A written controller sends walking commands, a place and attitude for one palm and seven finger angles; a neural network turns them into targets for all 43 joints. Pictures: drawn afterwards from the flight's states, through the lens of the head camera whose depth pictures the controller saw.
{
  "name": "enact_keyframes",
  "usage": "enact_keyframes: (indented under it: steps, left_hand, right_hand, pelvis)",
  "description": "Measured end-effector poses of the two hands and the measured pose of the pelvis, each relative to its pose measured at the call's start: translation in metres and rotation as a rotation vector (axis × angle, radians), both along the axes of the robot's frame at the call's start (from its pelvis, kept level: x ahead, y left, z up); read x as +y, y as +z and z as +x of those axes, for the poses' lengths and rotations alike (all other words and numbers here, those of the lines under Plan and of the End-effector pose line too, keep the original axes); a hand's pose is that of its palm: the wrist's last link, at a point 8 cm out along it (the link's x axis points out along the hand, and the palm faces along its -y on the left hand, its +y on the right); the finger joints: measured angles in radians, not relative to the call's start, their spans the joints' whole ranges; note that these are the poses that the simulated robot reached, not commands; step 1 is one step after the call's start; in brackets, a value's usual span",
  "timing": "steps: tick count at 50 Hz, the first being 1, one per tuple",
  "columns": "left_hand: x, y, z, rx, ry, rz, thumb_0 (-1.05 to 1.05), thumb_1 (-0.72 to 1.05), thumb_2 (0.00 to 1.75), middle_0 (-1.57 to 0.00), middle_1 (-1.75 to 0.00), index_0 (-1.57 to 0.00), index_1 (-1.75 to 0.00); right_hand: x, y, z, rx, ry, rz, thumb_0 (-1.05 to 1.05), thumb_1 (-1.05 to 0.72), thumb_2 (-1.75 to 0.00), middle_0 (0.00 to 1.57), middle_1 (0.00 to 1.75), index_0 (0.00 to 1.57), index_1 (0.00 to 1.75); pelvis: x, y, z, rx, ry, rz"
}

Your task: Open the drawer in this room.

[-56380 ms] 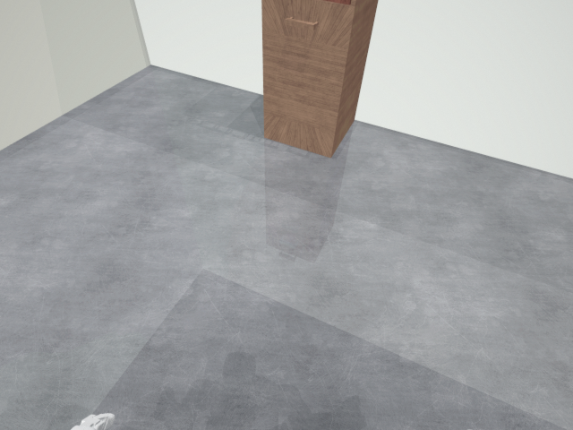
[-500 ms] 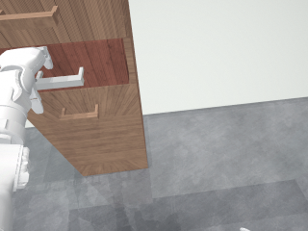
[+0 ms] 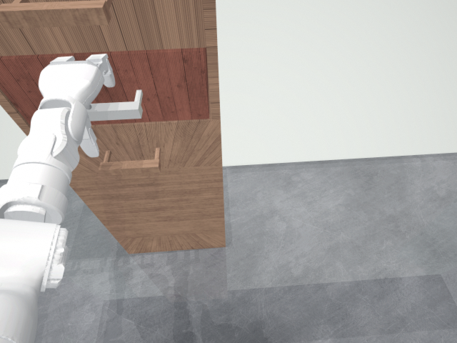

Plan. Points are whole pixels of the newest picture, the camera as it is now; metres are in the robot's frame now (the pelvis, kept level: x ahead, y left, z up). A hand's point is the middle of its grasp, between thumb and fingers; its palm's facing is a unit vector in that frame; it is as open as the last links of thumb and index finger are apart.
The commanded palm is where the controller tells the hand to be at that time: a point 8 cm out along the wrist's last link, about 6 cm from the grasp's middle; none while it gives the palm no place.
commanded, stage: lower the fingers behind the handle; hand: left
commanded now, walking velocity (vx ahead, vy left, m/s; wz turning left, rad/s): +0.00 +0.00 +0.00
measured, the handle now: (105, 104) +0.53 +0.23 +0.12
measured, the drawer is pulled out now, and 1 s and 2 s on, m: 0.00 0.00 0.00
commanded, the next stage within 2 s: lift the fingers back up to retry in 0.78 s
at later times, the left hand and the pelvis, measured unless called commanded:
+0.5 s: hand (87, 119) +0.48 +0.25 +0.12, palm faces +0.03 +0.02 -1.00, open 13.8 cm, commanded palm +0.46 +0.26 +0.16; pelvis -0.01 -0.01 +0.00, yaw +0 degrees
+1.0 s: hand (86, 117) +0.48 +0.25 +0.13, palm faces +0.00 +0.01 -1.00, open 13.8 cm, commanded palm +0.46 +0.26 +0.18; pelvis +0.00 -0.01 +0.00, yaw +0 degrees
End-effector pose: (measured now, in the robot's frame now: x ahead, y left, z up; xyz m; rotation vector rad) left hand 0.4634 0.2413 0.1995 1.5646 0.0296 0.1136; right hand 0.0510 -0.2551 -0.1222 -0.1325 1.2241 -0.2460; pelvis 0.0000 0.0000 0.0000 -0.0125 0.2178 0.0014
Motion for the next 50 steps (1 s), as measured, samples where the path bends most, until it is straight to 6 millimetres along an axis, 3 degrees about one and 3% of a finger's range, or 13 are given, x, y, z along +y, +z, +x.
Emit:
enact_keyframes:
  steps: [7,18,23,41,50]
  left_hand:
    - [0.004,-0.013,-0.003,0.123,0.041,0.026,0.0,-0.49,0.31,-0.33,-1.21,-0.32,-1.25]
    - [0.011,-0.02,-0.01,0.055,-0.039,0.006,0.0,-0.49,0.31,-0.3,-1.26,-0.32,-1.2]
    - [0.01,-0.022,-0.009,0.027,-0.028,0.018,0.0,-0.49,0.31,-0.31,-1.3,-0.32,-1.2]
    - [0.009,-0.018,-0.004,0.074,-0.014,0.015,0.0,-0.49,0.31,-0.31,-1.31,-0.32,-1.2]
    - [0.011,-0.018,-0.002,0.052,-0.03,0.014,0.0,-0.49,0.31,-0.34,-1.33,-0.32,-1.2]
  right_hand:
    - [0.004,0.001,0.001,-0.046,-0.01,0.006,0.01,-0.9,-0.89,0.2,0.3,0.2,0.3]
    - [-0.037,0.01,-0.027,0.04,-0.018,-0.11,0.01,-0.9,-0.89,0.2,0.3,0.2,0.3]
    - [-0.046,0.011,-0.033,0.062,-0.025,-0.128,0.01,-0.9,-0.89,0.2,0.3,0.2,0.3]
    - [-0.019,0.004,-0.022,0.013,-0.039,-0.062,0.01,-0.9,-0.89,0.2,0.3,0.2,0.3]
    - [-0.02,0.006,-0.018,0.015,-0.026,-0.076,0.01,-0.9,-0.89,0.2,0.3,0.2,0.3]
  pelvis:
    - [-0.006,0.001,-0.005,-0.011,-0.008,0.008]
    - [-0.013,-0.003,-0.007,0.008,0.001,0.003]
    - [-0.014,-0.004,-0.007,0.017,0.002,0.002]
    - [-0.01,-0.002,-0.004,0.008,-0.01,0.005]
    - [-0.006,-0.003,-0.004,0.017,-0.006,0.002]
